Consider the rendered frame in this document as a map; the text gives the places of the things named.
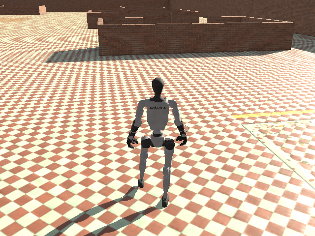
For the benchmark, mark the left robot forearm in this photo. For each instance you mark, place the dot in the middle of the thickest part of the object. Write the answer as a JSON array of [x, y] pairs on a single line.
[[133, 131]]

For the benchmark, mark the robot right hand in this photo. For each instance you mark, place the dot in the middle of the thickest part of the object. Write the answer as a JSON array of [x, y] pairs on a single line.
[[180, 138]]

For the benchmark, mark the left robot upper arm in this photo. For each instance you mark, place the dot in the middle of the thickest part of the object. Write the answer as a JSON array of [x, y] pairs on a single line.
[[139, 112]]

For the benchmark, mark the right robot forearm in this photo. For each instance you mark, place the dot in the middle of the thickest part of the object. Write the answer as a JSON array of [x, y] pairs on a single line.
[[182, 129]]

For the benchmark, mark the right robot upper arm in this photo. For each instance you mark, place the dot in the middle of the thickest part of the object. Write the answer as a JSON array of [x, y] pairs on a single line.
[[175, 111]]

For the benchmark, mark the right robot foot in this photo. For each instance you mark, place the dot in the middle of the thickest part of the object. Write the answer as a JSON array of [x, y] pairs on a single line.
[[164, 202]]

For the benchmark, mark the robot left hand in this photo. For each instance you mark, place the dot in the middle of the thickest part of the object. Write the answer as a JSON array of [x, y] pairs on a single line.
[[129, 141]]

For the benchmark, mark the right robot shin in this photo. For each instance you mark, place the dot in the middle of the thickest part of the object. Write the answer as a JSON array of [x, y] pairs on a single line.
[[166, 184]]

